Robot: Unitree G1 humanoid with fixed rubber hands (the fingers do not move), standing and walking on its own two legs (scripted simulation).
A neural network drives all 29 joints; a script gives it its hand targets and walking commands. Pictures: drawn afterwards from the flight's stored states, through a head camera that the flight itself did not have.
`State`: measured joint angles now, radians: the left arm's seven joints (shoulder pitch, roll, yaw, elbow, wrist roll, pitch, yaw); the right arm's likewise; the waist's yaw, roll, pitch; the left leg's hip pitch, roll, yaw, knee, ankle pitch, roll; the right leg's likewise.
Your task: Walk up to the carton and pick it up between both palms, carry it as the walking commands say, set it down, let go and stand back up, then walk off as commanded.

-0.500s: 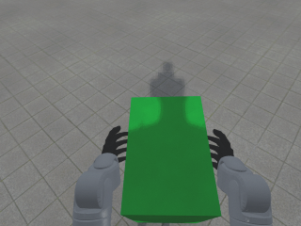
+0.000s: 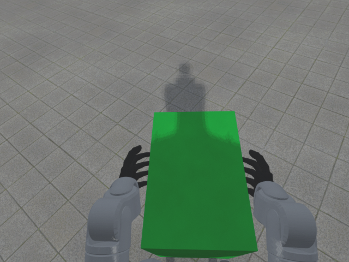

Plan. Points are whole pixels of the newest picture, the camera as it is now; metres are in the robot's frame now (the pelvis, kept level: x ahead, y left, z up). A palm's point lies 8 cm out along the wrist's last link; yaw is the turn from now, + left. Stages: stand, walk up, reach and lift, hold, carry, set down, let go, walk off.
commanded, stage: carry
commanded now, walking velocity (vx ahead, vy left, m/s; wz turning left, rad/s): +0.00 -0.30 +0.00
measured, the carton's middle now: (194, 190) +0.30 -0.01 -0.01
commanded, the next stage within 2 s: none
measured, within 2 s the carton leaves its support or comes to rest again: neither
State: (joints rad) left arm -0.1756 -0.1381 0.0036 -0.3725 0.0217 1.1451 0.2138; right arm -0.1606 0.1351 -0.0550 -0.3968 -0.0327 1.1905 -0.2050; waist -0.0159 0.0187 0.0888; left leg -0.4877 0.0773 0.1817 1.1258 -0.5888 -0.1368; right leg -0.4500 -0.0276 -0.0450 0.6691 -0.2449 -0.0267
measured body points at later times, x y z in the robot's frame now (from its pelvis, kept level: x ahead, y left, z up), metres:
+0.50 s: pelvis +0.00 -0.11 +0.02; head +0.03 -0.09 +0.47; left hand +0.29 +0.04 +0.10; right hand +0.30 -0.23 +0.10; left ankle -0.02 +0.03 -0.72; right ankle +0.02 -0.22 -0.71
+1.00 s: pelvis +0.05 -0.14 +0.02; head +0.08 -0.14 +0.47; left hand +0.34 +0.01 +0.10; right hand +0.35 -0.26 +0.09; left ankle +0.06 -0.04 -0.72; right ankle +0.02 -0.22 -0.72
